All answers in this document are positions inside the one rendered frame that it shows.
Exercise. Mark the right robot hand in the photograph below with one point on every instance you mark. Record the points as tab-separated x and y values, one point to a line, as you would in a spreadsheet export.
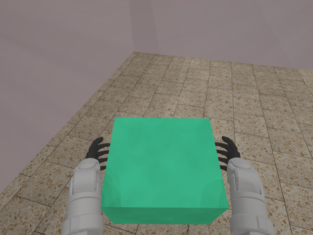
232	151

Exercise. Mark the carton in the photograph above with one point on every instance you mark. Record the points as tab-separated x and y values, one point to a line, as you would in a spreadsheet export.
163	171

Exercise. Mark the right robot forearm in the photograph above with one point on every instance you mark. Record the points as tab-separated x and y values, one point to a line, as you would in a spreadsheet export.
248	203

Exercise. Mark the left robot hand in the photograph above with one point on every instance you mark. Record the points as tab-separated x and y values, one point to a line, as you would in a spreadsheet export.
93	151

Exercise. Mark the left robot forearm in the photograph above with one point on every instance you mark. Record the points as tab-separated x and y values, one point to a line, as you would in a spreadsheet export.
84	200

